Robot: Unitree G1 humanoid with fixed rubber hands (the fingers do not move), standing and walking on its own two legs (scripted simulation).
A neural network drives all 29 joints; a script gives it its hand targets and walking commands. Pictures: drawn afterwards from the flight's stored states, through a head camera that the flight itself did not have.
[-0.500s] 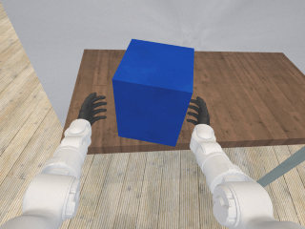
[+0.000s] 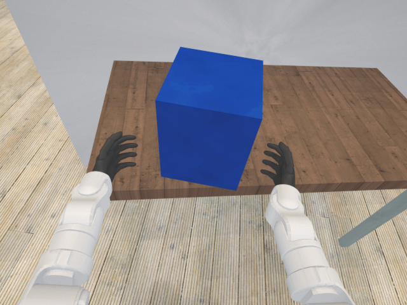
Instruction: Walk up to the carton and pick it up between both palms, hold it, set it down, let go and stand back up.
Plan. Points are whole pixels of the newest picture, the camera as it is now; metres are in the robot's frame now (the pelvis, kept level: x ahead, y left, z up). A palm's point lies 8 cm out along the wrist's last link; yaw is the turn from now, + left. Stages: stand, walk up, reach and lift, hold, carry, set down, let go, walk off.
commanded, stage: set down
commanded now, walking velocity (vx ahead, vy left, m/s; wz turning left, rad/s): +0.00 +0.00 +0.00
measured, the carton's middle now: (209, 121) +0.53 -0.03 +0.05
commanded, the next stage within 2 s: none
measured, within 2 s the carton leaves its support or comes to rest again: neither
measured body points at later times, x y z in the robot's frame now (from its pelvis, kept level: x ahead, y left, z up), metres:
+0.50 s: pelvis +0.01 +0.01 +0.00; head +0.06 +0.05 +0.45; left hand +0.35 +0.21 +0.03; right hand +0.31 -0.17 +0.06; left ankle +0.07 +0.09 -0.73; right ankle +0.06 -0.17 -0.73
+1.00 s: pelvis +0.01 +0.00 +0.00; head +0.02 +0.05 +0.45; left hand +0.26 +0.23 +0.02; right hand +0.24 -0.17 +0.04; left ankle +0.07 +0.09 -0.73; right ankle +0.06 -0.17 -0.73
